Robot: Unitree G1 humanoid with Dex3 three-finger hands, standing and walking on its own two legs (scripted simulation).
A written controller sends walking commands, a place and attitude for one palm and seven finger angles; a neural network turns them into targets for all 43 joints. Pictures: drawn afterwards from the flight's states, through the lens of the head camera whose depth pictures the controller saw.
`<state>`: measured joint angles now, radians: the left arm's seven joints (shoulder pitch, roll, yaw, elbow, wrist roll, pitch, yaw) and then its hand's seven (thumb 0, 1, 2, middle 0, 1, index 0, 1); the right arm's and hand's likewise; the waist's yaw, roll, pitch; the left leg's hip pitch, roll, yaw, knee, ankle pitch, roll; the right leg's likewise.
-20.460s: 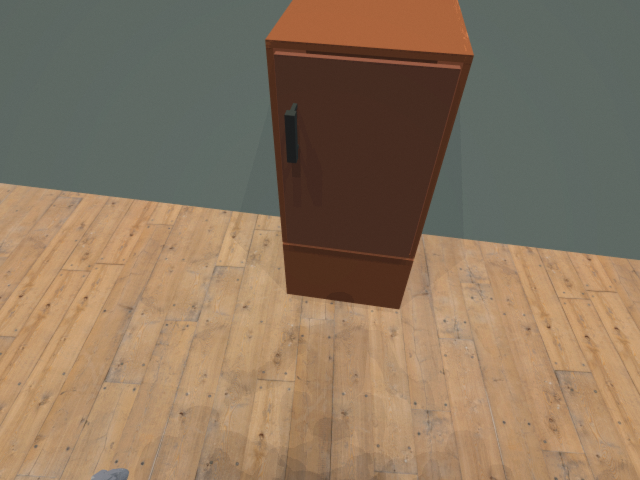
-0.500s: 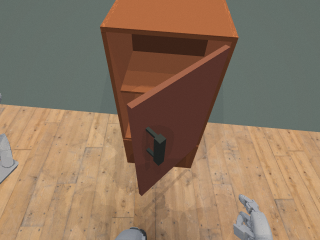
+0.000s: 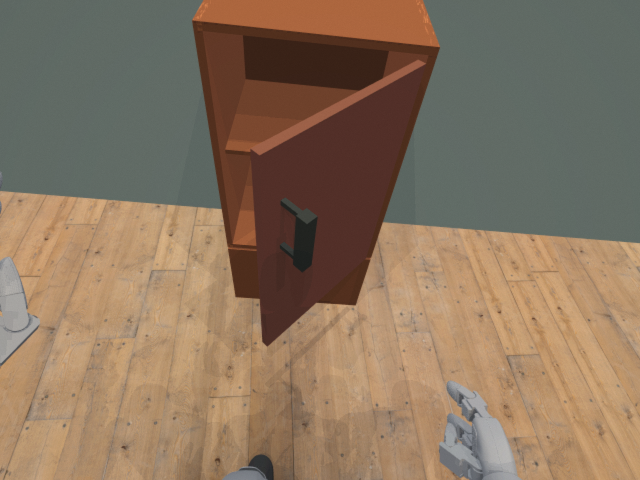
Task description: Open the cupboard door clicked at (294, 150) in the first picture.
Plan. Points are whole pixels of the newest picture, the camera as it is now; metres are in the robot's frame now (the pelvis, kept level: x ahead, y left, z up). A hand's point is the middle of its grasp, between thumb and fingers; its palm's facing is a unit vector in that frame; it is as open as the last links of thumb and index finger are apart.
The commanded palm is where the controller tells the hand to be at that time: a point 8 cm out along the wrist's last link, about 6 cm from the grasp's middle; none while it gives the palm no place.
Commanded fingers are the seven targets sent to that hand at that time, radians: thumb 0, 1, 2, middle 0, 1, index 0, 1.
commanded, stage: stop stepping back and stand still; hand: left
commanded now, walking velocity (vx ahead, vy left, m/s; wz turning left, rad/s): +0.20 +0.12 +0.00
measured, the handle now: (295, 234) +0.48 +0.06 -0.02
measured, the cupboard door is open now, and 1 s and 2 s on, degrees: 48 48 48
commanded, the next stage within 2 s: let the arm hang, fingers relaxed in 1.10 s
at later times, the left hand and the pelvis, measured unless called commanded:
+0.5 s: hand (3, 438) +0.13 +0.23 +0.18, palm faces +0.35 -0.82 -0.46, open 7.4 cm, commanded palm +0.09 +0.28 +0.18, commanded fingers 0.00 0.90 0.90 -0.20 -0.30 -0.20 -0.30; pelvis -0.07 -0.01 +0.01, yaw -3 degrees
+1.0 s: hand out of the picture +0.11 +0.26 +0.17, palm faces +0.37 -0.79 -0.48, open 7.4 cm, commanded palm +0.05 +0.30 +0.18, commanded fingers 0.00 0.90 0.90 -0.20 -0.30 -0.20 -0.30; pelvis -0.10 +0.00 +0.01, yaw -2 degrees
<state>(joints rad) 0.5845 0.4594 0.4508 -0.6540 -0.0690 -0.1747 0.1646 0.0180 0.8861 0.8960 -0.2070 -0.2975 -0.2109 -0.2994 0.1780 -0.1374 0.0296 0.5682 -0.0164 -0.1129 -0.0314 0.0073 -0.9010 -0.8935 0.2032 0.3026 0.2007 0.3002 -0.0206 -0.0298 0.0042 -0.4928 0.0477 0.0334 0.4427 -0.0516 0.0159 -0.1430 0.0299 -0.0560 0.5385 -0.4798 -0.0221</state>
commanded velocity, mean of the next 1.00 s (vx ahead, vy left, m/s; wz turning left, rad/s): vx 0.04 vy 0.02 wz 0.00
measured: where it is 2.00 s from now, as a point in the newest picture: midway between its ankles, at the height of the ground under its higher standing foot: outside the picture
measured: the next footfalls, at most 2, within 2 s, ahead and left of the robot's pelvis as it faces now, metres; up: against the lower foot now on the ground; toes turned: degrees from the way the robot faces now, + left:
right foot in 0.02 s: -0.06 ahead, -0.11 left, +0.00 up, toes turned -3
left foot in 0.18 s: +0.07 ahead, +0.09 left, +0.00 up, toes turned +0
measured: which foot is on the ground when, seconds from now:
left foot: down 0.00-0.02, up 0.04-0.16, down 0.18-0.42, up 0.44-0.56, down 0.58-1.00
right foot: up 0.00-0.00, down 0.02-1.00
